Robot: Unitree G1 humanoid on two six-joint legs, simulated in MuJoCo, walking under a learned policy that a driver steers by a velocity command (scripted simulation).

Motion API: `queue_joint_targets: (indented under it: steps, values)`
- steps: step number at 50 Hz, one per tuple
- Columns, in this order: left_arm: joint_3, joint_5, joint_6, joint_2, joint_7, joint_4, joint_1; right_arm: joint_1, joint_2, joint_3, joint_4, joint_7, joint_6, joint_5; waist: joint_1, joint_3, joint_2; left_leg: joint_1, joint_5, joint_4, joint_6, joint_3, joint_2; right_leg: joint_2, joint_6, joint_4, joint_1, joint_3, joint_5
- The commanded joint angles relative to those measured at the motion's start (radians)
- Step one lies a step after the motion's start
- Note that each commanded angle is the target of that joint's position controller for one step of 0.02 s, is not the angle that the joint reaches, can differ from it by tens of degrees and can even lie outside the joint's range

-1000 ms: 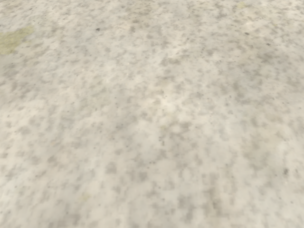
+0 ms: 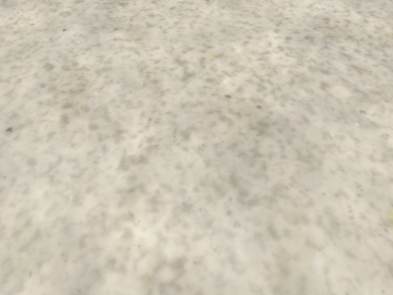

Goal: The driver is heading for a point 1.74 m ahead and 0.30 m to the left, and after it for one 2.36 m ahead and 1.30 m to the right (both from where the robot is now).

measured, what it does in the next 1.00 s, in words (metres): walks ahead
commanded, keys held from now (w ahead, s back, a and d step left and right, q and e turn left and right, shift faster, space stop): no key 0.48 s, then w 0.52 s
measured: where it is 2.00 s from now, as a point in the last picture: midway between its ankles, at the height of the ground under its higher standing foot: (194, 242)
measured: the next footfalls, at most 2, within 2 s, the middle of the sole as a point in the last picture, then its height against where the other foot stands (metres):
left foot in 1.22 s outside the picture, level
right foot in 1.80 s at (227, 228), level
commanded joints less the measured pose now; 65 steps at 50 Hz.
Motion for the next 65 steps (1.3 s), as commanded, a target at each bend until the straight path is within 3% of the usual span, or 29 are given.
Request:
queue_joint_targets:
  steps: [1, 7, 24, 25, 27, 30, 31, 33, 34, 35, 37, 38, 39, 40, 41, 42, 43, 45, 47, 51, 55, 58, 59, 60, 61, 62, 63, 64, 65]
  values:
    - [0.036, -0.003, -0.01, 0.112, 0.005, -0.044, -0.023, 0.035, -0.112, -0.027, -0.011, -0.006, -0.003, 0.004, -0.002, -0.091, 0.009, -0.048, 0.272, -0.062, 0.014, -0.021, 0.026, -0.087, -0.061, -0.033, 0.167, 0.089, 0.421]
    - [0.043, -0.003, -0.003, 0.116, 0.009, 0.013, -0.021, 0.03, -0.111, -0.029, 0.031, -0.014, 0.01, 0.004, -0.004, -0.055, -0.001, -0.042, 0.235, -0.077, 0.018, -0.018, 0.021, -0.077, -0.049, -0.05, 0.151, 0.078, 0.35]
    - [0.043, -0.009, 0.011, 0.114, 0.033, 0.187, -0.024, 0.073, -0.072, -0.017, 0.132, -0.021, -0.002, 0.002, 0.006, 0.009, 0.0, -0.096, 0.118, -0.122, 0.023, -0.001, 0.003, -0.058, -0.025, -0.096, 0.154, 0.061, 0.166]
    - [0.042, -0.01, 0.013, 0.108, 0.034, 0.205, -0.008, 0.097, -0.062, -0.015, 0.145, -0.021, -0.002, 0.004, 0.004, -0.008, 0.0, -0.092, 0.023, -0.128, 0.028, 0.008, -0.005, -0.047, -0.025, -0.102, 0.158, 0.051, 0.041]
    - [0.049, -0.018, 0.015, 0.126, 0.035, 0.224, 0.005, 0.096, -0.079, -0.021, 0.139, -0.026, -0.001, 0.012, 0.01, 0.039, 0.018, -0.139, -0.206, -0.119, 0.066, -0.002, -0.008, -0.017, -0.034, -0.091, 0.09, 0.031, -0.306]
    - [0.048, -0.025, -0.017, 0.112, 0.027, 0.224, -0.015, 0.141, -0.085, -0.024, 0.13, -0.028, -0.024, 0.023, -0.009, 0.124, 0.027, -0.172, -0.376, -0.149, 0.128, -0.089, 0.043, -0.022, -0.046, -0.068, -0.03, 0.042, -0.432]
    - [0.046, -0.028, -0.033, 0.1, 0.021, 0.221, -0.028, 0.174, -0.096, -0.028, 0.137, -0.026, -0.035, 0.027, -0.02, 0.133, 0.056, -0.14, -0.396, -0.18, 0.155, -0.15, 0.082, -0.017, -0.04, -0.025, -0.069, 0.027, -0.383]
    - [0.04, -0.038, -0.065, 0.065, 0.005, 0.203, -0.079, 0.218, -0.155, -0.048, 0.15, -0.02, -0.053, 0.035, -0.034, 0.157, 0.176, -0.05, -0.426, -0.307, 0.231, -0.351, 0.228, 0.011, -0.017, 0.143, -0.17, -0.066, -0.186]
    - [0.039, -0.04, -0.076, 0.065, -0.001, 0.199, -0.084, 0.197, -0.163, -0.053, 0.143, -0.017, -0.059, 0.036, -0.024, 0.182, 0.191, -0.059, -0.376, -0.33, 0.256, -0.413, 0.283, -0.019, -0.029, 0.176, -0.185, -0.054, -0.152]
    - [0.039, -0.044, -0.086, 0.065, -0.007, 0.204, -0.06, 0.172, -0.151, -0.051, 0.133, -0.013, -0.065, 0.037, 0.0, 0.187, 0.187, -0.07, -0.295, -0.312, 0.251, -0.399, 0.287, -0.032, -0.044, 0.137, -0.155, -0.048, -0.161]
    - [0.051, -0.05, -0.093, 0.081, -0.01, 0.266, 0.091, 0.104, -0.126, -0.045, 0.106, -0.002, -0.064, 0.039, 0.079, 0.145, 0.155, -0.154, -0.113, -0.206, 0.184, -0.247, 0.19, -0.006, -0.06, -0.041, 0.105, -0.066, -0.129]
    - [0.073, -0.046, -0.094, 0.133, -0.009, 0.308, 0.215, 0.054, -0.117, -0.042, 0.079, 0.0, -0.069, 0.037, 0.13, 0.093, 0.076, -0.25, 0.097, -0.042, 0.137, -0.141, 0.108, -0.039, -0.085, -0.098, 0.284, 0.034, -0.09]
    - [0.107, -0.044, -0.095, 0.246, -0.012, 0.348, 0.358, 0.032, -0.057, -0.028, 0.036, -0.002, -0.083, 0.031, 0.165, 0.024, -0.198, -0.428, 0.131, 0.317, 0.056, 0.038, -0.038, -0.21, -0.186, -0.231, 0.474, 0.369, -0.139]
    - [0.092, -0.032, -0.103, 0.226, -0.022, 0.358, 0.428, 0.026, -0.057, -0.028, 0.016, -0.005, -0.1, 0.034, 0.171, -0.041, -0.265, -0.572, -0.162, 0.599, 0.04, -0.03, -0.078, -0.38, -0.279, -0.355, 0.557, 0.691, -0.119]
    - [0.062, -0.019, -0.113, 0.152, -0.023, 0.339, 0.336, 0.03, -0.082, -0.038, 0.013, 0.004, -0.111, 0.057, 0.111, 0.017, -0.138, -0.644, -0.155, 0.734, 0.073, -0.102, -0.017, -0.403, -0.268, -0.34, 0.505, 0.64, -0.097]
    - [0.049, -0.016, -0.118, 0.118, -0.025, 0.312, 0.268, 0.037, -0.068, -0.035, 0.021, 0.014, -0.117, 0.067, 0.081, 0.04, -0.09, -0.653, -0.072, 0.758, 0.102, -0.104, 0.026, -0.365, -0.24, -0.344, 0.459, 0.523, -0.069]
    - [0.041, -0.018, -0.118, 0.107, -0.027, 0.301, 0.234, 0.028, -0.065, -0.04, 0.022, 0.019, -0.12, 0.061, 0.062, 0.07, -0.05, -0.67, 0.008, 0.719, 0.114, -0.085, 0.062, -0.332, -0.215, -0.359, 0.425, 0.419, -0.02]
    - [0.022, -0.014, -0.107, 0.075, -0.024, 0.301, 0.229, 0.006, -0.075, -0.055, 0.016, 0.024, -0.112, 0.042, 0.048, 0.071, -0.062, -0.611, 0.109, 0.622, 0.105, -0.051, 0.099, -0.266, -0.168, -0.385, 0.369, 0.263, 0.129]
    - [0.019, -0.012, -0.095, 0.091, -0.01, 0.312, 0.269, -0.018, -0.046, -0.052, 0.004, 0.033, -0.1, 0.034, 0.047, 0.069, -0.064, -0.6, 0.155, 0.544, 0.072, -0.011, 0.096, -0.243, -0.17, -0.405, 0.347, 0.188, 0.231]
    - [0.024, -0.007, -0.085, 0.149, 0.016, 0.304, 0.278, -0.206, -0.007, -0.031, -0.074, 0.036, -0.092, 0.029, 0.074, 0.115, -0.057, -0.537, 0.308, 0.234, 0.03, 0.031, 0.062, -0.217, -0.168, -0.453, 0.236, 0.099, 0.246]
    - [0.034, -0.027, -0.087, 0.161, 0.019, 0.326, 0.332, -0.299, -0.034, -0.028, -0.114, 0.05, -0.089, 0.039, 0.081, 0.141, -0.074, -0.451, 0.397, 0.081, 0.051, 0.032, 0.035, -0.251, -0.159, -0.473, 0.252, 0.069, 0.24]
    - [0.044, -0.029, -0.077, 0.173, 0.02, 0.327, 0.315, -0.278, -0.076, -0.041, -0.125, 0.061, -0.094, 0.039, 0.033, 0.103, -0.072, -0.396, 0.349, 0.029, 0.098, 0.025, 0.017, -0.287, -0.129, -0.381, 0.367, 0.047, 0.437]
    - [0.049, -0.025, -0.071, 0.186, 0.019, 0.321, 0.301, -0.222, -0.1, -0.054, -0.114, 0.061, -0.095, 0.038, -0.003, 0.051, -0.09, -0.307, 0.319, 0.036, 0.115, 0.045, -0.012, -0.286, -0.117, -0.303, 0.389, 0.034, 0.613]
    - [0.05, -0.018, -0.062, 0.186, 0.018, 0.315, 0.285, -0.099, -0.132, -0.075, -0.079, 0.058, -0.093, 0.038, -0.07, -0.03, -0.098, -0.148, 0.293, 0.043, 0.138, 0.068, -0.046, -0.259, -0.098, -0.146, 0.376, 0.007, 0.767]
    - [0.041, -0.01, -0.055, 0.166, 0.018, 0.305, 0.28, 0.075, -0.172, -0.097, -0.027, 0.051, -0.088, 0.041, -0.147, -0.132, -0.087, 0.092, 0.277, 0.049, 0.168, 0.051, -0.034, -0.21, -0.067, 0.077, 0.269, -0.023, 0.744]
    - [0.012, 0.001, -0.061, 0.072, 0.008, 0.285, 0.372, 0.221, -0.261, -0.118, 0.002, 0.044, -0.085, 0.017, -0.126, -0.291, 0.1, 0.473, 0.129, 0.031, 0.287, -0.314, 0.214, -0.096, -0.017, 0.462, -0.079, -0.057, 0.373]
    - [-0.012, -0.012, -0.086, -0.006, 0.001, 0.296, 0.42, 0.256, -0.245, -0.106, 0.016, 0.054, -0.086, 0.016, -0.1, -0.409, 0.268, 0.579, -0.099, -0.186, 0.375, -0.745, 0.361, 0.043, 0.001, 0.706, -0.275, 0.058, -0.329]
    - [0.017, -0.046, -0.109, 0.105, -0.004, 0.272, 0.308, 0.18, -0.169, -0.082, 0.011, 0.057, -0.095, 0.024, -0.1, -0.261, 0.194, 0.461, -0.171, -0.251, 0.318, -0.708, 0.322, -0.016, -0.025, 0.813, -0.378, 0.121, -0.311]
    - [0.027, -0.062, -0.123, 0.148, -0.003, 0.239, 0.221, 0.071, -0.136, -0.07, -0.012, 0.057, -0.101, 0.026, -0.069, -0.124, 0.14, 0.298, -0.103, -0.273, 0.281, -0.562, 0.298, -0.071, -0.044, 0.803, -0.411, 0.087, -0.21]
Velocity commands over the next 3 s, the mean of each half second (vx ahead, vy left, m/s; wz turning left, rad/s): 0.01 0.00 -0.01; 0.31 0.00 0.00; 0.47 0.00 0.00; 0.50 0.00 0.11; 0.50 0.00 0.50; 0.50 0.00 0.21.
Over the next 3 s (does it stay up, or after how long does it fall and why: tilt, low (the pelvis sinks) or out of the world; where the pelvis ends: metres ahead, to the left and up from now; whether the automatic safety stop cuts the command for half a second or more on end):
stays up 1.26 0.15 0.01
